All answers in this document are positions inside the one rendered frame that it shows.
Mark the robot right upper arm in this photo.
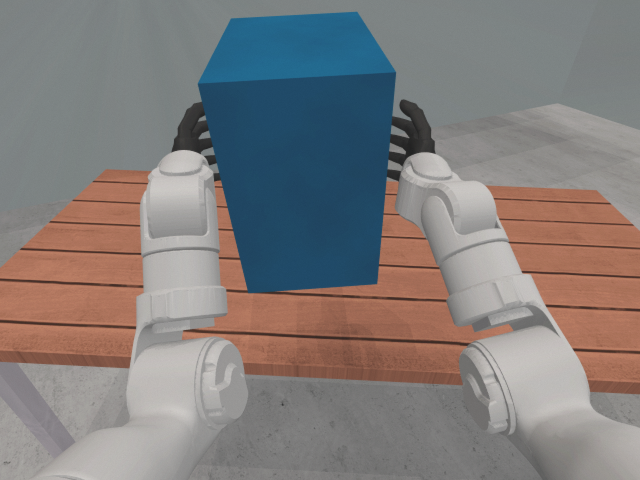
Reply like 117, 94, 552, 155
459, 325, 640, 480

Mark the robot left hand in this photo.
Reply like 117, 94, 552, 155
171, 102, 221, 182

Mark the robot left forearm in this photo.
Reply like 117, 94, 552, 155
126, 150, 228, 415

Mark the robot right forearm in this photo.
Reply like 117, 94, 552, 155
395, 152, 590, 400

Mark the robot left upper arm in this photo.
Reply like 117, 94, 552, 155
28, 336, 248, 480

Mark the carton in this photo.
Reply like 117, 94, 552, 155
198, 12, 396, 293

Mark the robot right hand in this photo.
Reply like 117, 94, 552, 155
387, 99, 436, 182

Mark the table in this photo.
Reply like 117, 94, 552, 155
0, 169, 640, 459

